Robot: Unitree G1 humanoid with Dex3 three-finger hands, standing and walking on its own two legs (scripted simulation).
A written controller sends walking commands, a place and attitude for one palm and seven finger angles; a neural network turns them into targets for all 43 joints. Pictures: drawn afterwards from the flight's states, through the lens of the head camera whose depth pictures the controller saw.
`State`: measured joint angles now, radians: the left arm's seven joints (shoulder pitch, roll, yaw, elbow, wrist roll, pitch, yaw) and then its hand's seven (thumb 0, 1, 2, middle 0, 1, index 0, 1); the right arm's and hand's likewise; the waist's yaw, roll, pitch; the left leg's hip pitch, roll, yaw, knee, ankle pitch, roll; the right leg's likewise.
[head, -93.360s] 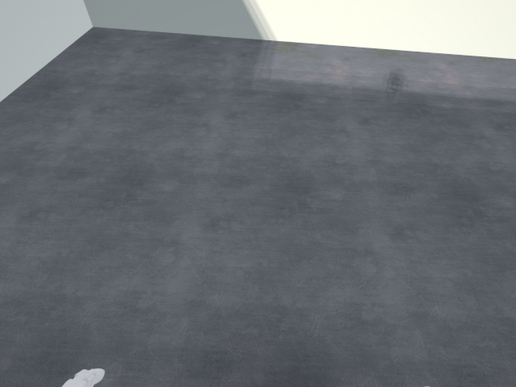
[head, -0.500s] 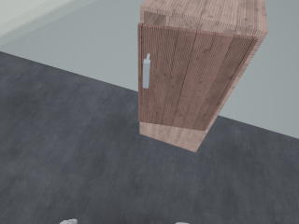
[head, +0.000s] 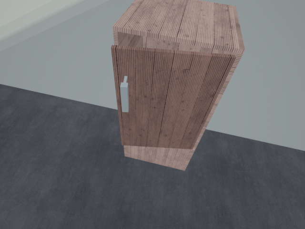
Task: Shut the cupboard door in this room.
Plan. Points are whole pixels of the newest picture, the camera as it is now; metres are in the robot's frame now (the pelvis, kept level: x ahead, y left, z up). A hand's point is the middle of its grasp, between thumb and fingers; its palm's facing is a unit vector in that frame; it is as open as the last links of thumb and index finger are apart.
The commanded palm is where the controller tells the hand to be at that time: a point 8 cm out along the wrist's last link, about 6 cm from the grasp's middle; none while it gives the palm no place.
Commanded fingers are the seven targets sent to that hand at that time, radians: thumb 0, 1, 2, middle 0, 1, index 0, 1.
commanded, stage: take the last steps up to it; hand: left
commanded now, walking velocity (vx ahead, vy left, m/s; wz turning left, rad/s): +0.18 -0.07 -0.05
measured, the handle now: (125, 94) +0.57 +0.12 -0.01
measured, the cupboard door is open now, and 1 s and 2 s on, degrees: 11 11 11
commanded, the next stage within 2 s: come to a stop and stand still in 0.10 s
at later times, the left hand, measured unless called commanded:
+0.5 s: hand (103, 221) +0.18 +0.14 -0.17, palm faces +0.04 -0.98 -0.21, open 7.3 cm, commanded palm none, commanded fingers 0.00 0.90 0.90 -0.20 -0.30 -0.20 -0.30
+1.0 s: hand out of the picture +0.10 +0.13 -0.17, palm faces +0.00 -0.98 -0.22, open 7.4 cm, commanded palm none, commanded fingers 0.00 0.90 0.90 -0.20 -0.30 -0.20 -0.30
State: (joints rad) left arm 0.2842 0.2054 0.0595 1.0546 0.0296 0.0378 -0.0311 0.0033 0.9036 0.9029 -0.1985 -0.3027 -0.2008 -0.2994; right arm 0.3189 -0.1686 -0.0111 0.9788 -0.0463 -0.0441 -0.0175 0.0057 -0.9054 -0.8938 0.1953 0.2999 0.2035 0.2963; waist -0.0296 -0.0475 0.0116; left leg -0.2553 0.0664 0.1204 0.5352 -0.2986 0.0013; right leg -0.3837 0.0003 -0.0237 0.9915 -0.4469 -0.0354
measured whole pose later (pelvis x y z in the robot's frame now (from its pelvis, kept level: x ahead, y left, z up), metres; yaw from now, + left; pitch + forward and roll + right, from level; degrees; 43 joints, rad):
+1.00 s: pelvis +0.08 -0.05 +0.00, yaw +0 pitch +0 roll +0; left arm 0.26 0.19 0.02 1.06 0.02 0.03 0.01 0.00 0.90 0.90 -0.20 -0.30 -0.20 -0.30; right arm 0.20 -0.18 -0.03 1.03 -0.01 0.04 -0.01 0.01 -0.90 -0.89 0.20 0.30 0.20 0.30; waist -0.02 0.00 0.03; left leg -0.31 0.02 0.05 0.47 -0.16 0.00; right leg -0.15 -0.02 0.01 0.48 -0.32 0.02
